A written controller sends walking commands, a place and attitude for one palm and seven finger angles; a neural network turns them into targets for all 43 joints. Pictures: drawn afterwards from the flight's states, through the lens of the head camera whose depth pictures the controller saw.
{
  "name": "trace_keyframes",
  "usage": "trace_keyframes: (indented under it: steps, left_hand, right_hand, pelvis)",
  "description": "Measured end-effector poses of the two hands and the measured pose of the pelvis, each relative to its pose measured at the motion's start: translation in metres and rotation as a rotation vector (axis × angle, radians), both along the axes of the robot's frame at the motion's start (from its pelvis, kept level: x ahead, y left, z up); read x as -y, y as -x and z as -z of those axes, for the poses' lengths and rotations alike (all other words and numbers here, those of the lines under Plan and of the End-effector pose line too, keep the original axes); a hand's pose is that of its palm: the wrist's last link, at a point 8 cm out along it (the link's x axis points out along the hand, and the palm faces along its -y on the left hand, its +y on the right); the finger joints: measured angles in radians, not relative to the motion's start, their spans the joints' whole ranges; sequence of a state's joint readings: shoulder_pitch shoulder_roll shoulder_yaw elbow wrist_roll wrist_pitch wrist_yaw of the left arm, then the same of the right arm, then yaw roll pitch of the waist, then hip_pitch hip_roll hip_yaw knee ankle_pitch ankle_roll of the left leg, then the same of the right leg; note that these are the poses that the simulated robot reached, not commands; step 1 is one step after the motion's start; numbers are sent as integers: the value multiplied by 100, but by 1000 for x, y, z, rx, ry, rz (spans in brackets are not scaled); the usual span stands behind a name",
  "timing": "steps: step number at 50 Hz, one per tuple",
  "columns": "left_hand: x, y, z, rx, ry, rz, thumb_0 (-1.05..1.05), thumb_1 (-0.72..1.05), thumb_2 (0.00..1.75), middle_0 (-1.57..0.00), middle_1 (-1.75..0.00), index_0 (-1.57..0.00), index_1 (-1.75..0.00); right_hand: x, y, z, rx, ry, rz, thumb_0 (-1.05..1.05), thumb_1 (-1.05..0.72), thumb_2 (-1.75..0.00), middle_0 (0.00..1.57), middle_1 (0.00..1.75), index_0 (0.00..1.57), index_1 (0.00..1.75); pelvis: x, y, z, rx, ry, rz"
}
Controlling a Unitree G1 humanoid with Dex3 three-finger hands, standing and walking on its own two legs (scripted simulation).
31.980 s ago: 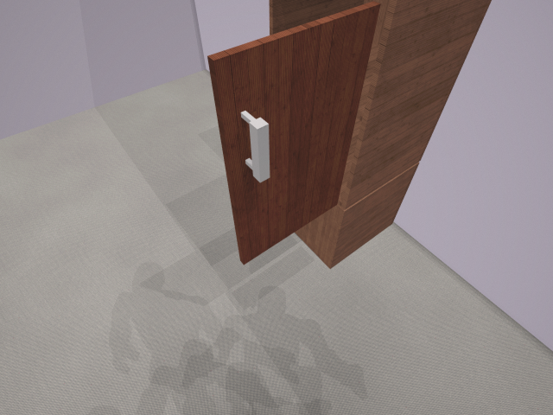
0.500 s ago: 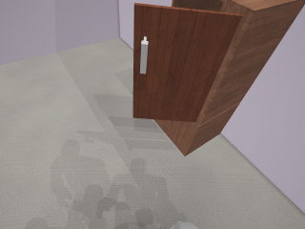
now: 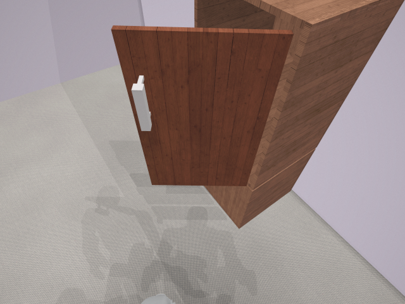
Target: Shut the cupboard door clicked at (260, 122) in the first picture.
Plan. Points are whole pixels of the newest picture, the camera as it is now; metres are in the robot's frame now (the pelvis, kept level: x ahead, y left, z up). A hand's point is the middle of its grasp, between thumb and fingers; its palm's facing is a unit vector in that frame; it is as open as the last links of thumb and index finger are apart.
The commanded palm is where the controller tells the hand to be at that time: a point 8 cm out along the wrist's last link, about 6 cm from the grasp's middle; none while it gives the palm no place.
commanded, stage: come to a stop and stand still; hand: left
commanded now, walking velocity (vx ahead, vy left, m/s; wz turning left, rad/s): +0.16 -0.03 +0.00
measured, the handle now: (143, 103) +0.54 +0.17 +0.08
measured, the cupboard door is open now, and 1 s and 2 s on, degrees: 55 55 55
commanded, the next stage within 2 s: look again from close up in 1.20 s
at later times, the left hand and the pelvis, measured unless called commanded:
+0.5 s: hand out of the picture +0.12 +0.16 -0.17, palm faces +0.03 -0.97 -0.25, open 7.4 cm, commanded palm none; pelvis +0.08 -0.03 -0.01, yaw +0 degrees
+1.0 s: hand out of the picture +0.10 +0.24 -0.17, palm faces -0.05 -0.96 -0.28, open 7.4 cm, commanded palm none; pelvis +0.05 +0.04 -0.01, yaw -3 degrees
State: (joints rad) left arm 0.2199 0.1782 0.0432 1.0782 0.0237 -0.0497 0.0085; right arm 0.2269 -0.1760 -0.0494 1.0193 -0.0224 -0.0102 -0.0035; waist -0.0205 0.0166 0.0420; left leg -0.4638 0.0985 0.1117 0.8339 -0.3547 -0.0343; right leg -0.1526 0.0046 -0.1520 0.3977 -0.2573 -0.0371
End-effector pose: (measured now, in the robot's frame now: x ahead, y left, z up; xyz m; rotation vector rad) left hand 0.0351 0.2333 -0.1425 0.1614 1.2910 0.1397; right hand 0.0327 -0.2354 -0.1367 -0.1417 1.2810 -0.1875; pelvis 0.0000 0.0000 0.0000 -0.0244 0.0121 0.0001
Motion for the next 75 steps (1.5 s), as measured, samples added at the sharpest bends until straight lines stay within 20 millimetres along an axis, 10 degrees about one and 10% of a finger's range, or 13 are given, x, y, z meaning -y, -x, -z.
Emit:
trace_keyframes:
  steps: [7,19,30,48,64,75]
  left_hand:
    - [7,0,29,-128,57,-53,0,92,90,-20,-30,-20,-30]
    - [25,-63,11,-74,-8,-46,0,91,90,-20,-30,-20,-30]
    - [13,-89,-6,-5,-60,-21,0,90,90,-20,-30,-20,-30]
    - [-47,-69,-9,56,-88,63,1,90,90,-20,-30,-20,-30]
    - [-34,-27,-5,-72,-33,51,1,90,90,-20,-30,-20,-30]
    - [-11,-28,0,-107,-2,42,1,90,90,-20,-30,-20,-30]
  right_hand:
    - [-13,-106,-4,163,24,-82,0,-91,-90,20,30,19,30]
    - [12,-127,12,36,-4,-39,-1,-91,-90,20,30,20,30]
    - [42,-118,2,-13,45,-26,0,-91,-90,20,30,19,30]
    - [-46,-90,12,168,-47,-22,0,-92,-90,20,30,20,30]
    - [-37,-15,11,-49,-20,4,0,-91,-90,20,30,20,30]
    - [-37,-11,12,-98,-42,19,0,-90,-90,20,30,19,30]
  pelvis:
    - [-3,-53,14,27,4,8]
    - [21,-83,11,23,-36,9]
    - [22,-80,1,0,-50,1]
    - [-35,-51,12,50,-31,46]
    - [-37,-48,3,31,-38,48]
    - [-24,-57,0,31,-37,45]
